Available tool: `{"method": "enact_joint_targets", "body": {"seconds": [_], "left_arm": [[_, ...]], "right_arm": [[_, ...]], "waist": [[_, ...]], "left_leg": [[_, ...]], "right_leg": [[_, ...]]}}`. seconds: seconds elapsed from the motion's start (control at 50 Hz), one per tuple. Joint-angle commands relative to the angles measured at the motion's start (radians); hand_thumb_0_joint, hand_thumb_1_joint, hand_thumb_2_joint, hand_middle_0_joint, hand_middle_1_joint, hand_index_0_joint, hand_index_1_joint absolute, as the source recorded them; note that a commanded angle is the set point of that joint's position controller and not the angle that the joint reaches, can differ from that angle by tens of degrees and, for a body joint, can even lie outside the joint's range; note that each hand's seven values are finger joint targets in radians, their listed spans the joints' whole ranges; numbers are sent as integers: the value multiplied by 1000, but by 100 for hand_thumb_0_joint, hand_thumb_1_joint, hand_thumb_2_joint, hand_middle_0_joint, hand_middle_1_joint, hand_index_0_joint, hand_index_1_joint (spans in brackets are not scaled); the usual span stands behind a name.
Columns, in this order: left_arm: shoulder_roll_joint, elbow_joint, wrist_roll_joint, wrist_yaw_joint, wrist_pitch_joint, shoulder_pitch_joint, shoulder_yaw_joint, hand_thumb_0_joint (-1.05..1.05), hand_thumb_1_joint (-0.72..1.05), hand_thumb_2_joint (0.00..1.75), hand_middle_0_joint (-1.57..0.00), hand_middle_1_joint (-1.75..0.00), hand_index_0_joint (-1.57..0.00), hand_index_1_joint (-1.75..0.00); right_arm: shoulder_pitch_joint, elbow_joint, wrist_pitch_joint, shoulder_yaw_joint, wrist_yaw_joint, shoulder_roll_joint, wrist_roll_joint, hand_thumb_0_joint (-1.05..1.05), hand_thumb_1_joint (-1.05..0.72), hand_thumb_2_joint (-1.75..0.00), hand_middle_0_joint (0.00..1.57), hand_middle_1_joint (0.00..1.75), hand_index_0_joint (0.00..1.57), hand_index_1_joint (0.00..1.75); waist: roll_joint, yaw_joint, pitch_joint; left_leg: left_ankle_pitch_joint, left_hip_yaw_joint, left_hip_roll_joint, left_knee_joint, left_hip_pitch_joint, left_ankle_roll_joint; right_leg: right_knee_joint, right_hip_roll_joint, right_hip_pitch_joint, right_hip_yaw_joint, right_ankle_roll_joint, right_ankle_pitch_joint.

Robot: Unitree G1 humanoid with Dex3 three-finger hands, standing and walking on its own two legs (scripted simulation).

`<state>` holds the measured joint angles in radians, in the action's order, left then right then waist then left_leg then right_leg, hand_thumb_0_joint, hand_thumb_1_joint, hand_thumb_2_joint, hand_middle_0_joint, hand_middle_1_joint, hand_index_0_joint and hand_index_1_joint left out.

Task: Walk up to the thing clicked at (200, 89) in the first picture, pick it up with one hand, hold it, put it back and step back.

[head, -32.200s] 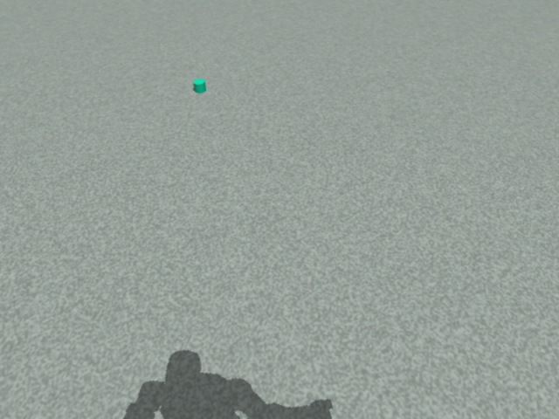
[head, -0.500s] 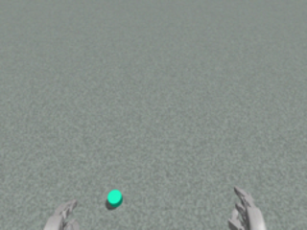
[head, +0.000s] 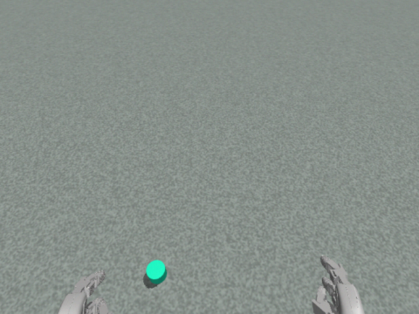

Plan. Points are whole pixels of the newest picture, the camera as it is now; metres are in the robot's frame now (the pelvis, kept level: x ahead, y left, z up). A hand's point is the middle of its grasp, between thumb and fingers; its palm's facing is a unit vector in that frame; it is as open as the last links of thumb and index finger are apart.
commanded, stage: home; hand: left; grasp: from above
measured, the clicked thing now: (156, 271) +0.45 +0.21 -0.68
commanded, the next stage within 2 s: stand in 0.32 s
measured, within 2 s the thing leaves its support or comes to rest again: neither
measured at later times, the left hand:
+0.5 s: hand out of the picture +0.16 +0.20 -0.07, palm faces +0.01 -0.96 -0.29, open 7.4 cm
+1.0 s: hand out of the picture +0.03 +0.24 -0.10, palm faces +0.05 -0.94 -0.33, open 7.4 cm
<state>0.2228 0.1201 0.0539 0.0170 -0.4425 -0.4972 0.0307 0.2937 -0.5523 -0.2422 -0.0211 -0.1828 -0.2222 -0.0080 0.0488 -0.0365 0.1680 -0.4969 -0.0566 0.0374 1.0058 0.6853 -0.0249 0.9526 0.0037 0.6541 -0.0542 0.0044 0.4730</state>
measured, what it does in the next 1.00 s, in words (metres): rises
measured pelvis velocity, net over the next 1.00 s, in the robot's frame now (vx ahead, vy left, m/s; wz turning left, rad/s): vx -0.01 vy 0.01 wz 0.01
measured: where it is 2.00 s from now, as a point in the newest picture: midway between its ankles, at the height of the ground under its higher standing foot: outside the picture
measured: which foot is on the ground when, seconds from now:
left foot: down 0.00-1.00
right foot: down 0.00-1.00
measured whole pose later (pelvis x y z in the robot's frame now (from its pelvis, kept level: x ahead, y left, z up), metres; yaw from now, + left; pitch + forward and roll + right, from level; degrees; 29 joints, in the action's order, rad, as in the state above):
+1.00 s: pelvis -0.01 +0.01 +0.06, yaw +1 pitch -3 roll +0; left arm 0.27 -1.06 -0.03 0.03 -0.01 -0.22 0.04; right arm 0.18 -1.05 0.00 0.04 -0.02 -0.28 0.03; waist 0.02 0.03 -0.06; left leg -0.25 -0.02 0.00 0.48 0.17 0.00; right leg 0.47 0.04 0.16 -0.03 0.02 0.25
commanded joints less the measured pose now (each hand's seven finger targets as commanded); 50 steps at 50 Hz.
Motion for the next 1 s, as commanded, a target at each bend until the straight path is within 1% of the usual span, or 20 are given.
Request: {"method": "enact_joint_targets", "body": {"seconds": [0.0,0.04,0.08,0.14,0.18,0.26,0.32,0.38,0.4,0.42,0.44,0.48,0.5,0.54,0.62,0.66,0.76,0.84,0.94,0.98], "left_arm": [[105,191,-7,7,46,7,56,0,90,90,-20,-30,-20,-30],[120,219,-7,10,48,33,67,0,90,90,-20,-30,-20,-30],[83,160,-6,7,39,-12,42,0,90,90,-20,-30,-20,-30],[130,229,-7,11,45,40,77,0,90,90,-20,-30,-20,-30],[88,159,-9,7,39,-3,46,0,90,90,-20,-30,-20,-30],[130,238,-9,12,44,43,75,0,90,90,-20,-30,-20,-30],[91,187,-5,9,37,-4,48,0,90,90,-20,-30,-20,-30],[102,179,-6,10,36,-5,59,0,90,90,-20,-30,-20,-30],[189,-172,-124,50,249,314,57,0,90,90,-20,-30,-20,-30],[214,-318,-127,45,317,214,79,0,90,90,-20,-30,-20,-30],[223,-358,-125,37,349,211,71,0,90,90,-20,-30,-20,-30],[223,-452,-126,28,388,235,58,0,90,90,-20,-30,-20,-30],[216,-496,-120,23,391,262,57,0,90,90,-20,-30,-20,-30],[214,-581,-107,23,400,299,62,0,90,90,-20,-30,-20,-30],[191,-746,-102,25,427,314,57,0,90,90,-20,-30,-20,-30],[191,-820,-101,25,440,304,57,0,90,90,-20,-30,-20,-30],[215,-956,-92,28,454,317,55,0,90,90,-20,-30,-20,-30],[233,-1041,-89,31,457,330,52,0,90,90,-20,-30,-20,-30],[233,-1122,-87,29,453,329,43,0,90,90,-20,-30,-20,-30],[235,-1150,-87,29,453,320,41,0,90,90,-20,-30,-20,-30]], "right_arm": [[-65,161,-60,47,-14,-120,3,0,-90,-90,20,30,20,30],[-63,163,-59,48,-15,-118,3,0,-90,-90,20,30,20,30],[-69,169,-59,46,-16,-117,2,0,-90,-90,20,30,20,30],[-67,166,-58,49,-17,-119,1,0,-90,-90,20,30,20,30],[-67,167,-58,44,-16,-115,4,0,-90,-90,20,30,20,30],[-72,168,-58,47,-16,-117,1,0,-90,-90,20,30,20,30],[-65,169,-57,45,-15,-116,1,0,-90,-90,20,30,20,30],[-74,172,-55,47,-15,-119,0,0,-90,-90,20,30,20,30],[-127,-71,59,84,44,-231,122,0,-90,-90,20,30,20,30],[-133,-84,102,102,76,-239,121,0,-90,-90,20,30,20,30],[-123,-61,124,105,93,-245,129,0,-90,-90,20,30,20,30],[-121,-109,139,103,129,-222,86,0,-90,-90,20,30,20,30],[-123,-126,148,98,145,-210,70,0,-90,-90,20,30,20,30],[-133,-157,155,104,159,-201,61,0,-90,-90,20,30,20,30],[-155,-225,173,108,163,-217,66,0,-90,-90,20,30,20,30],[-161,-257,180,108,159,-222,64,0,-90,-90,20,30,20,30],[-144,-333,200,103,148,-227,51,0,-90,-90,20,30,20,30],[-134,-390,214,100,145,-234,45,0,-90,-90,20,30,20,30],[-149,-435,217,93,144,-244,39,0,-90,-90,20,30,20,30],[-158,-448,218,93,145,-246,38,0,-90,-90,20,30,20,30]], "waist": [[-11,-3,81],[-3,-2,76],[-35,-9,78],[-5,0,75],[-27,-12,60],[6,1,54],[-16,-6,79],[-10,0,69],[-65,68,-169],[-130,72,-80],[-119,48,-88],[-79,55,-22],[-97,62,-47],[-94,62,-65],[2,72,-95],[4,77,-97],[-27,56,-120],[-54,46,-152],[-24,53,-198],[-31,59,-209]], "left_leg": [[249,16,-36,-152,-90,36],[241,20,-37,-147,-86,37],[248,19,-38,-142,-86,40],[231,22,-38,-145,-84,38],[213,19,-38,-150,-76,40],[184,21,-38,-159,-68,37],[228,18,-36,-149,-87,39],[233,14,-34,-153,-80,36],[410,-24,5,-232,-112,75],[390,10,-8,-216,-163,89],[334,-7,-11,-231,-174,92],[342,-8,-16,-255,-266,89],[286,3,-30,-273,-270,82],[276,-13,-21,-308,-299,80],[289,-92,35,-447,-334,93],[346,-89,39,-462,-369,86],[409,-64,33,-516,-441,72],[371,-55,34,-574,-483,62],[357,-71,47,-660,-488,57],[311,-74,48,-680,-498,55]], "right_leg": [[-151,-24,-73,-10,-5,-221],[-155,-22,-65,-7,-4,-218],[-158,-22,-69,-8,-1,-227],[-162,-20,-63,-5,-1,-212],[-161,-23,-55,-8,0,-195],[-166,-21,-51,-8,-4,-166],[-156,-23,-67,-9,-4,-206],[-154,-25,-64,-13,-5,-206],[-192,48,-219,59,-43,-205],[-240,74,-256,133,-79,-196],[-264,71,-217,162,-96,-182],[-243,93,-296,163,-83,-268],[-276,99,-287,163,-73,-230],[-309,95,-277,154,-58,-198],[-313,58,-334,83,-22,-218],[-350,66,-372,83,-23,-262],[-458,91,-452,99,-28,-370],[-538,104,-483,110,-24,-344],[-581,97,-524,93,-12,-328],[-601,99,-525,93,-10,-304]]}}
